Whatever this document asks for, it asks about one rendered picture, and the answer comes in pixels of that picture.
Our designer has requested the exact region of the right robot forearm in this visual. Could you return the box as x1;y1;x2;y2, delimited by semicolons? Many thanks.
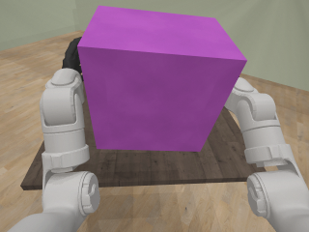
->
224;77;309;196

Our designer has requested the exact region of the left robot upper arm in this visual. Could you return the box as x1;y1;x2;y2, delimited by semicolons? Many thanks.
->
7;171;100;232

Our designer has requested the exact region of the left robot hand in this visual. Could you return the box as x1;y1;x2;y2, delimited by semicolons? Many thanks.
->
62;37;84;82

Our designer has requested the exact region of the right robot upper arm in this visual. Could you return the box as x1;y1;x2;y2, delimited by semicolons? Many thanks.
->
246;169;309;232

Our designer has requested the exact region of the carton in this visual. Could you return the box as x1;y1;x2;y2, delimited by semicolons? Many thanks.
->
77;5;247;152

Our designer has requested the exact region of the table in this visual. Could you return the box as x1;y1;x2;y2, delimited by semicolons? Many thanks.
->
20;81;267;190

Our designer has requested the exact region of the left robot forearm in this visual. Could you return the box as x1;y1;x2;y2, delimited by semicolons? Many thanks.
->
39;68;90;209

